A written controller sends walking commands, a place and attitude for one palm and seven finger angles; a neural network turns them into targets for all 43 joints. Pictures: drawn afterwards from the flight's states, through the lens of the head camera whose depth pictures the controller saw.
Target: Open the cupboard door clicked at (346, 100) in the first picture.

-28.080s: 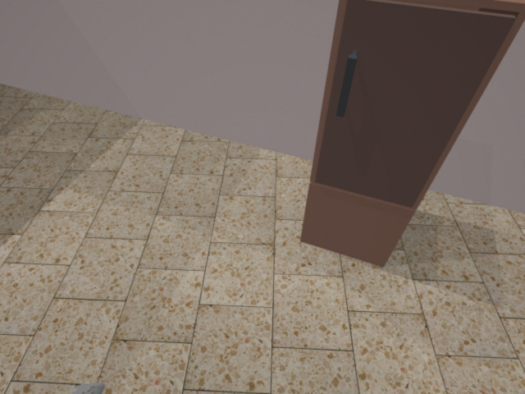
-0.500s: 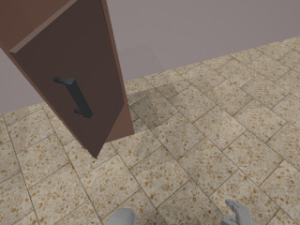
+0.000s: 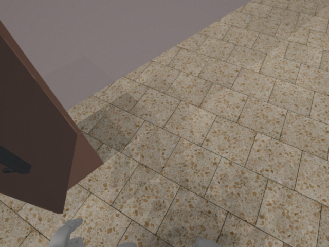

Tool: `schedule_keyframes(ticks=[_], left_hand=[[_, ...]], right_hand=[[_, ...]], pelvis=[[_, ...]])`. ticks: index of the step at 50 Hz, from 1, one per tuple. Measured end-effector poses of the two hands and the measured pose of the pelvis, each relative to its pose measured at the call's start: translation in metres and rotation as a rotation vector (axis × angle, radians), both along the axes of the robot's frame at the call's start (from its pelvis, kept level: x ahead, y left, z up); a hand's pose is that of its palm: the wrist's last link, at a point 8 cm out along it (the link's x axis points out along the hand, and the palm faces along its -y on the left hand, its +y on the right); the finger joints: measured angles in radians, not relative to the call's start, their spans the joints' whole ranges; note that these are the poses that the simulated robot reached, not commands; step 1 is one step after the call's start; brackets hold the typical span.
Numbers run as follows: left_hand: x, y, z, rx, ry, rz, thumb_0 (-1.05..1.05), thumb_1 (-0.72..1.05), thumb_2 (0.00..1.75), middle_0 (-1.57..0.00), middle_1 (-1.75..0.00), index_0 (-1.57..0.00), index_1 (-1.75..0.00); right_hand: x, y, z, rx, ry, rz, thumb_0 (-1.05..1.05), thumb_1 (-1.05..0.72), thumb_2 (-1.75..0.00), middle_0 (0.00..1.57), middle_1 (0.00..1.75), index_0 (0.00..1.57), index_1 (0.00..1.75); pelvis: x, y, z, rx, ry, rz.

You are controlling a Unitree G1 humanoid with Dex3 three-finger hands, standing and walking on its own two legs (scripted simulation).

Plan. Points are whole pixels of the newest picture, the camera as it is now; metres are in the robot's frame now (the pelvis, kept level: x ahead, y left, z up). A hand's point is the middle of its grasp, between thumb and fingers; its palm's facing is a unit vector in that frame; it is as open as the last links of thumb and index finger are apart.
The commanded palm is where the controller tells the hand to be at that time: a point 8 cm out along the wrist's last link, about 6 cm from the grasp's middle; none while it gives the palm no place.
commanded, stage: walk to a spot facing it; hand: left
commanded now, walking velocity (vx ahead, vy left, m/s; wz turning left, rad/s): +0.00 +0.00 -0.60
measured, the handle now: out of the picture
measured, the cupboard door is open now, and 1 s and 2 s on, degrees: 53 53 53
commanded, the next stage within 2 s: turn to face it in 1.76 s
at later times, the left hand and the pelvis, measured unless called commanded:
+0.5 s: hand (127, 204) +0.23 +0.12 -0.14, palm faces -0.33 -0.92 -0.19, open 7.4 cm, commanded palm none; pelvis +0.07 -0.02 +0.02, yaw -19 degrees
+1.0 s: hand (158, 165) +0.36 +0.04 -0.16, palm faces -0.51 -0.84 -0.19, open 7.4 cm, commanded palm none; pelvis +0.24 -0.11 +0.01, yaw -35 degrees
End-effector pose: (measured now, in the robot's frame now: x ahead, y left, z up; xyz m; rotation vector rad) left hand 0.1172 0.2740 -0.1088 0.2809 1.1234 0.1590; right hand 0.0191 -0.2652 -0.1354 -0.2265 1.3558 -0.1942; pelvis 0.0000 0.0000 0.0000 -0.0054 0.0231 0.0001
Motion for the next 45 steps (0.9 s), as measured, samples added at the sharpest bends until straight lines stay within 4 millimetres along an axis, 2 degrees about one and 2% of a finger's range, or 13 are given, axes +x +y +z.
schedule_keyframes(ticks=[3, 6, 11, 15, 19, 23, 28, 30, 32, 34, 39, 42, 45], left_hand=[[0.02, -0.016, 0.004, 0.007, -0.015, -0.04, 0.0, 0.91, 0.9, -0.2, -0.3, -0.2, -0.3], [0.032, -0.031, 0.005, -0.007, -0.002, -0.075, 0.0, 0.91, 0.9, -0.2, -0.3, -0.2, -0.3], [0.046, -0.047, -0.002, -0.058, 0.03, -0.133, 0.0, 0.9, 0.9, -0.21, -0.3, -0.2, -0.3], [0.061, -0.051, -0.015, -0.098, 0.044, -0.162, 0.0, 0.9, 0.9, -0.21, -0.3, -0.21, -0.3], [0.08, -0.062, -0.01, -0.113, 0.058, -0.212, 0.01, 0.91, 0.9, -0.21, -0.3, -0.2, -0.3], [0.108, -0.085, 0.0, -0.114, 0.054, -0.277, 0.01, 0.91, 0.9, -0.2, -0.3, -0.2, -0.3], [0.151, -0.124, -0.005, -0.083, 0.008, -0.371, 0.01, 0.91, 0.9, -0.2, -0.3, -0.2, -0.3], [0.159, -0.134, -0.005, -0.075, -0.005, -0.369, 0.01, 0.91, 0.9, -0.2, -0.3, -0.2, -0.3], [0.159, -0.139, -0.002, -0.063, 0.015, -0.363, 0.0, 0.91, 0.9, -0.2, -0.3, -0.2, -0.3], [0.157, -0.143, -0.001, -0.052, 0.059, -0.363, 0.0, 0.91, 0.9, -0.2, -0.3, -0.2, -0.3], [0.156, -0.146, -0.004, -0.05, 0.193, -0.368, 0.0, 0.91, 0.9, -0.21, -0.3, -0.2, -0.3], [0.167, -0.146, -0.011, -0.054, 0.254, -0.362, 0.0, 0.9, 0.9, -0.21, -0.3, -0.21, -0.3], [0.191, -0.148, -0.026, -0.053, 0.293, -0.373, 0.01, 0.9, 0.9, -0.21, -0.3, -0.21, -0.3]], right_hand=[[-0.011, -0.012, -0.001, -0.012, 0.037, -0.064, 0.01, -0.91, -0.9, 0.2, 0.3, 0.2, 0.3], [-0.008, -0.014, 0.007, -0.015, 0.014, -0.108, 0.01, -0.91, -0.9, 0.2, 0.3, 0.2, 0.3], [0.01, -0.002, 0.018, -0.01, -0.081, -0.16, 0.01, -0.91, -0.9, 0.19, 0.3, 0.19, 0.3], [0.016, 0.012, 0.017, -0.018, -0.137, -0.177, 0.01, -0.91, -0.9, 0.2, 0.3, 0.2, 0.3], [0.006, 0.022, 0.022, 0.011, -0.121, -0.207, 0.01, -0.91, -0.9, 0.2, 0.3, 0.2, 0.3], [-0.011, 0.022, 0.02, 0.045, -0.076, -0.272, 0.01, -0.91, -0.9, 0.2, 0.3, 0.2, 0.3], [-0.037, 0.002, -0.002, 0.077, -0.003, -0.385, 0.01, -0.91, -0.9, 0.2, 0.3, 0.2, 0.3], [-0.037, -0.011, -0.006, 0.077, 0.038, -0.408, 0.01, -0.91, -0.9, 0.2, 0.3, 0.2, 0.3], [-0.024, -0.026, -0.002, 0.064, 0.039, -0.42, 0.01, -0.91, -0.9, 0.2, 0.3, 0.2, 0.3], [-0.001, -0.042, 0.006, 0.044, -0.002, -0.429, 0.01, -0.91, -0.9, 0.2, 0.3, 0.2, 0.3], [0.075, -0.076, 0.026, -0.001, -0.163, -0.433, 0.01, -0.91, -0.9, 0.2, 0.3, 0.19, 0.3], [0.123, -0.089, 0.033, -0.026, -0.247, -0.422, 0.01, -0.91, -0.9, 0.19, 0.3, 0.19, 0.3], [0.161, -0.1, 0.03, -0.071, -0.327, -0.415, 0.01, -0.91, -0.9, 0.2, 0.3, 0.2, 0.3]], pelvis=[[0.004, -0.003, 0.003, 0.002, -0.009, -0.028], [0.009, -0.004, 0.009, 0.016, -0.007, -0.068], [0.02, 0.001, 0.013, 0.024, -0.001, -0.134], [0.031, 0.007, 0.006, -0.003, 0.013, -0.185], [0.043, -0.001, 0.013, 0.004, 0.013, -0.24], [0.057, -0.014, 0.018, 0.0, 0.018, -0.298], [0.078, -0.043, 0.001, 0.007, 0.011, -0.367], [0.086, -0.051, 0.0, 0.001, 0.0, -0.375], [0.096, -0.058, 0.005, 0.001, -0.004, -0.39], [0.108, -0.064, 0.012, 0.007, -0.002, -0.411], [0.145, -0.079, 0.02, 0.021, 0.001, -0.468], [0.173, -0.086, 0.018, 0.017, -0.005, -0.5], [0.204, -0.091, 0.005, -0.002, -0.001, -0.547]])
